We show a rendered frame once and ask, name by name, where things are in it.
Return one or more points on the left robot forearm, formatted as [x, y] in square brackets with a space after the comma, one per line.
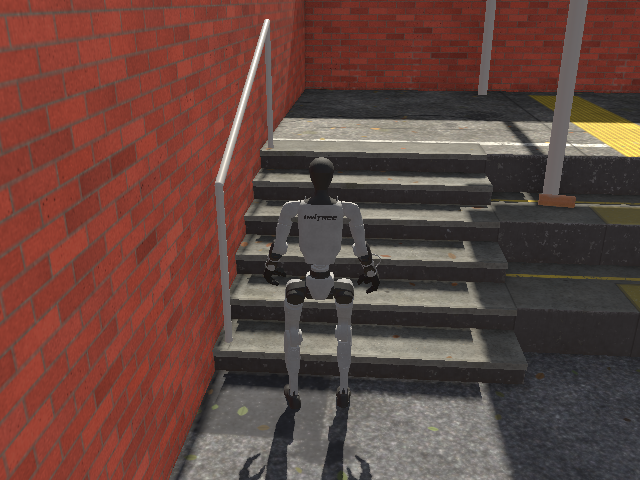
[273, 259]

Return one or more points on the robot right hand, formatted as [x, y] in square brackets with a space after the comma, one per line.
[375, 282]

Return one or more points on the robot torso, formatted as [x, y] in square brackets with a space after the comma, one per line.
[320, 235]

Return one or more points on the robot right foot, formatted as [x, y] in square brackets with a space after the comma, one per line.
[343, 399]

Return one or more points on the robot left hand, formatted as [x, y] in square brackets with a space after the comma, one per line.
[267, 275]

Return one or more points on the right robot forearm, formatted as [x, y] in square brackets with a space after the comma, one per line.
[368, 263]

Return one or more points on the right robot upper arm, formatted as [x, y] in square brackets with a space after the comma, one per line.
[352, 211]

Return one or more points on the left robot upper arm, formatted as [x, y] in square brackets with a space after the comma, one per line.
[289, 210]

